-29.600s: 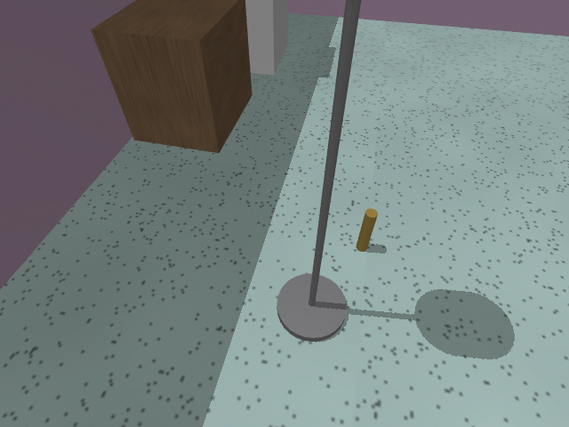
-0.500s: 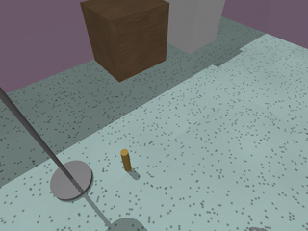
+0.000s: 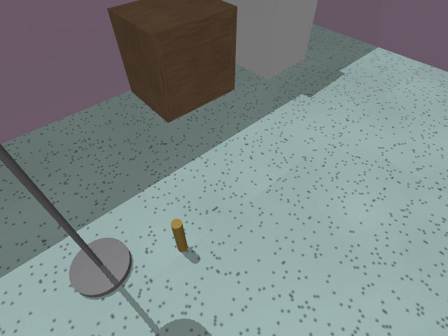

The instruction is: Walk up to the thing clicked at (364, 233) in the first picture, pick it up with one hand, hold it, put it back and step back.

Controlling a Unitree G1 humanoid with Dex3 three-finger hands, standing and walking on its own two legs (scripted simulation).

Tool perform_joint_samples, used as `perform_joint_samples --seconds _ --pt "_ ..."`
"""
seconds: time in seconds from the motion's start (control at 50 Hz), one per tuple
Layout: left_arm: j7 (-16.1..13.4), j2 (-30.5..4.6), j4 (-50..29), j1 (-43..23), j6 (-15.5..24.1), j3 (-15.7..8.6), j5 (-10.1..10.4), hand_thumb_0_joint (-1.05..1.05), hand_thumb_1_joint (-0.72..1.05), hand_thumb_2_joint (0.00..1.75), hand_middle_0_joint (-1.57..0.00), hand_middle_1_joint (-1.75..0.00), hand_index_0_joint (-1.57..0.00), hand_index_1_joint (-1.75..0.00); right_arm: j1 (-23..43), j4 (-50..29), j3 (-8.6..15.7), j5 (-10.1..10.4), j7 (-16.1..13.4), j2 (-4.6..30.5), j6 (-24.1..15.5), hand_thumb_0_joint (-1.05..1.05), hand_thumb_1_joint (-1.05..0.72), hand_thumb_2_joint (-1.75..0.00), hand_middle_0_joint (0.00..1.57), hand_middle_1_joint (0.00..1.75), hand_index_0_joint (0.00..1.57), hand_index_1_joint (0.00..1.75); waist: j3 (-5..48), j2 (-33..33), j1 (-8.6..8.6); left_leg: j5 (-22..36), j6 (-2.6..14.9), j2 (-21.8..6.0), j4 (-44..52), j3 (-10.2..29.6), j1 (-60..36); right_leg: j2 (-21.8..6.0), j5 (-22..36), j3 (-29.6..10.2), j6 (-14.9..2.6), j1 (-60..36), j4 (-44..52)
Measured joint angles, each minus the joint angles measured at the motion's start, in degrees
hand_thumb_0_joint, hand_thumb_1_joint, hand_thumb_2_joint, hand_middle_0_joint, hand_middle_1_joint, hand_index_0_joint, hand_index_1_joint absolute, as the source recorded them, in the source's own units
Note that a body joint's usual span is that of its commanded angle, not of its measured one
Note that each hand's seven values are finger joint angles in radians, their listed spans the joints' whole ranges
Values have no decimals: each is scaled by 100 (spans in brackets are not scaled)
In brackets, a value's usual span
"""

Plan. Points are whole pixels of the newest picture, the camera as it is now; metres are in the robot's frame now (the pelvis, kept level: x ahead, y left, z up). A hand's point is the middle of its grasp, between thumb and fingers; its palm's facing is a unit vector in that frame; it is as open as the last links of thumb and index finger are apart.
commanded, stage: stand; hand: left
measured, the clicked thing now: (179, 236) +0.65 +0.21 -0.67
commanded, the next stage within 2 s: walk up in 0.24 s
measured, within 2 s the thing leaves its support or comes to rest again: neither
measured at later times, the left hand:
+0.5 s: hand out of the picture +0.06 +0.30 -0.16, palm faces +0.05 -0.93 -0.36, open 7.4 cm
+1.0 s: hand (103, 270) +0.30 +0.29 -0.15, palm faces -0.02 -0.92 -0.40, open 7.4 cm
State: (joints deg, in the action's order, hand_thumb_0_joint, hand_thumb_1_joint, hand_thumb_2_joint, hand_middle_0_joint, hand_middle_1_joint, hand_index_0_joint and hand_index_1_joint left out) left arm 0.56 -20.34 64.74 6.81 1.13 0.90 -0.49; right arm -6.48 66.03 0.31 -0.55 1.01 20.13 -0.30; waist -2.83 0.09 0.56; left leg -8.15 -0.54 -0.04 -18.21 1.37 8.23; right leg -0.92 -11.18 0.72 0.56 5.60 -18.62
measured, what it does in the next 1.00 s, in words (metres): walks ahead: left foot, then right foot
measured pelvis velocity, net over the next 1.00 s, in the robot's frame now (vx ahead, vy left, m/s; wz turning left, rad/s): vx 0.21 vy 0.01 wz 0.03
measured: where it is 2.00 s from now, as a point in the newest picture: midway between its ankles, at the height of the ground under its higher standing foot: (223, 325)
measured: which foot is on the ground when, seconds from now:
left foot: down 0.00-0.32, up 0.34-0.50, down 0.52-0.98, up 1.00-1.00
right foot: down 0.00-0.54, up 0.56-0.92, down 0.94-1.00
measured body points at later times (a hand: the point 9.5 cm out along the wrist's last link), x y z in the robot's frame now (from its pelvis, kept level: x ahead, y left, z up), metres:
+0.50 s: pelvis +0.05 +0.02 -0.01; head +0.06 +0.03 +0.44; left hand +0.06 +0.35 -0.14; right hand +0.13 -0.30 -0.12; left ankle +0.11 +0.15 -0.74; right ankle -0.01 -0.12 -0.75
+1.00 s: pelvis +0.21 +0.01 -0.03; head +0.22 +0.00 +0.42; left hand +0.30 +0.34 -0.12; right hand +0.25 -0.31 -0.15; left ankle +0.13 +0.15 -0.73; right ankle +0.29 -0.11 -0.75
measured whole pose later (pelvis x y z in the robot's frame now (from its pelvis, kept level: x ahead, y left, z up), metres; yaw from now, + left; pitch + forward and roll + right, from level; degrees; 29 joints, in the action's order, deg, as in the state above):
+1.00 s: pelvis +0.21 +0.01 -0.03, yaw +2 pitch -4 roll +0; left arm 3.6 -23.1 49.8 13.6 3.2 -3.9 -1.4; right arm -20.5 49.5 3.3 -0.5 1.7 23.6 -2.2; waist -5.3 2.0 1.3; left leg -26.3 1.4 -2.7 -46.0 -1.2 9.7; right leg -2.2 -12.2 2.7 -0.8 19.7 -35.9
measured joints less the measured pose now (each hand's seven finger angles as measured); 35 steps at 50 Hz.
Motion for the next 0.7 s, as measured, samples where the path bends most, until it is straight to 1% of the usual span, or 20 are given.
perform_joint_samples --seconds 0.24,0.26,0.3,0.32,0.34,0.36,0.38,0.42,0.46,0.48,0.5,0.52,0.54,0.56,0.58,0.6,0.62,0.66,0.7 --pt "0 -2 -55 -55 -5 8 17 1 90 90 -20 -30 -20 -30 30 -46 -29 6 -16 11 -14 0 -91 -90 20 30 21 29 16 -11 -1 -37 -30 -37 -7 -5 -17 36 -21 -6 -29 -19 12" --pt "34 1 -95 -34 -10 -46 -5 1 90 90 -20 -30 -20 -30 2 -96 14 -13 20 13 -12 0 -91 -90 20 30 21 29 22 -8 2 -172 20 -34 -111 3 21 38 -134 4 -60 3 -65" --pt "112 -5 -220 99 25 -176 -66 1 90 90 -20 -30 -20 -30 -163 -239 121 -70 108 38 -28 0 -91 -90 20 30 21 29 94 5 -9 -825 149 -22 -543 35 150 51 -660 22 -170 66 -369" --pt "140 -10 -300 194 51 -236 -90 1 90 90 -20 -30 -20 -30 -261 -308 162 -94 140 69 -19 0 -91 -90 20 30 21 29 151 29 -25 -1164 207 -24 -788 60 234 70 -830 33 -223 77 -458" --pt "158 -23 -387 288 90 -290 -110 1 90 90 -20 -30 -20 -30 -343 -363 204 -114 160 102 -2 0 -91 -90 20 30 21 29 184 42 -42 -1355 230 -26 -1124 43 365 75 -760 54 -252 53 -446" --pt "167 -50 -478 375 135 -338 -133 1 90 90 -20 -30 -20 -30 -402 -406 243 -138 166 129 14 0 -91 -90 20 30 21 29 182 24 -79 -1439 227 -4 -1537 7 545 49 -480 67 -261 13 -378" --pt "166 -66 -550 449 171 -384 -146 1 90 90 -20 -30 -20 -30 -440 -440 279 -150 173 172 18 0 -91 -90 20 30 21 29 144 36 -121 -1472 221 -12 -1927 -6 727 37 -357 86 -240 -40 -340" --pt "163 -81 -633 609 189 -439 -151 1 90 90 -20 -30 -20 -30 -511 -513 351 -150 205 281 12 0 -91 -90 20 30 21 29 69 135 -175 -1506 202 -106 -2321 7 1010 59 -430 149 -184 -215 -232" --pt "185 -167 -686 777 154 -473 -166 1 90 90 -20 -30 -20 -30 -578 -609 403 -144 250 335 -33 0 -91 -90 20 30 21 29 8 140 -199 -1476 184 -222 -2128 -62 1120 28 -537 195 -118 -374 -187" --pt "199 -227 -712 851 128 -485 -165 1 90 90 -20 -30 -20 -30 -605 -666 425 -149 270 347 -66 0 -91 -90 20 30 21 29 -26 116 -199 -1349 176 -265 -1904 -98 1121 -4 -616 217 -69 -426 -237" --pt "212 -292 -739 917 98 -492 -150 1 90 90 -20 -30 -20 -30 -630 -730 450 -158 282 354 -106 0 -91 -90 20 30 21 29 -62 78 -193 -1093 156 -287 -1606 -146 1080 -51 -747 234 -20 -431 -388" --pt "219 -358 -769 977 65 -500 -137 1 90 90 -20 -30 -20 -30 -648 -799 479 -170 282 357 -156 0 -91 -90 20 30 21 29 -113 13 -187 -633 127 -258 -1395 -206 1003 -128 -950 225 18 -383 -677" --pt "215 -418 -791 1032 28 -510 -122 1 90 90 -20 -30 -20 -30 -649 -871 515 -185 267 342 -212 0 -91 -90 20 30 21 29 -177 -106 -195 -263 125 -172 -1384 -306 938 -258 -1189 169 -50 -236 -1170" --pt "198 -442 -790 1062 -21 -517 -100 1 90 90 -20 -30 -20 -30 -659 -953 541 -211 244 324 -269 0 -91 -90 20 30 21 29 -210 -182 -179 -331 142 -108 -1512 -376 937 -259 -1462 -28 -148 39 -1882" --pt "180 -444 -776 1070 -71 -509 -89 1 90 90 -20 -30 -20 -30 -690 -1033 547 -193 234 306 -308 0 -91 -90 20 30 21 29 -220 -199 -127 -460 175 -77 -1584 -386 917 -141 -1692 -224 -235 339 -2601" --pt "170 -457 -773 1071 -106 -484 -72 1 90 90 -20 -30 -20 -30 -733 -1099 534 -164 227 277 -325 0 -91 -90 20 30 21 29 -219 -223 -85 -543 215 -52 -1558 -391 849 -26 -1751 -364 -303 632 -3220" --pt "170 -477 -790 1070 -117 -461 -47 1 90 90 -20 -30 -20 -30 -782 -1157 504 -140 216 245 -327 0 -91 -90 20 30 21 29 -219 -254 -59 -578 245 -34 -1474 -404 749 49 -1688 -436 -351 904 -3678" --pt "185 -507 -854 1066 -79 -426 -18 1 90 90 -20 -30 -20 -30 -891 -1254 437 -106 187 186 -330 0 -91 -90 20 30 21 29 -212 -312 -43 -573 260 -8 -1231 -444 515 61 -1403 -456 -363 1354 -4034" --pt "227 -520 -931 1063 -42 -417 -19 1 90 90 -20 -30 -20 -30 -991 -1328 384 -84 172 148 -349 0 -91 -90 20 30 21 29 -210 -354 -28 -547 250 18 -980 -484 274 -20 -1111 -437 -288 1680 -3912"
